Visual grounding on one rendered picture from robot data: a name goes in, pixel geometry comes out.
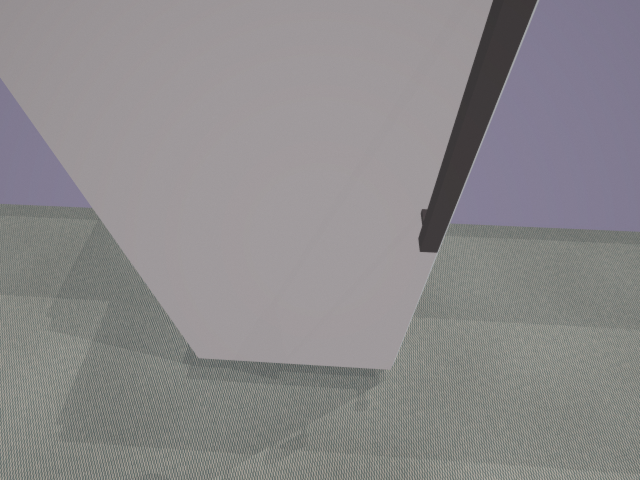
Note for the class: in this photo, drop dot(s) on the fridge door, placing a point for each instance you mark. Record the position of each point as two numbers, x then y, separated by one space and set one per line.
263 164

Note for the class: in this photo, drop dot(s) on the handle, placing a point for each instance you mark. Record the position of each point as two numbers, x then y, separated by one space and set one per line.
502 35

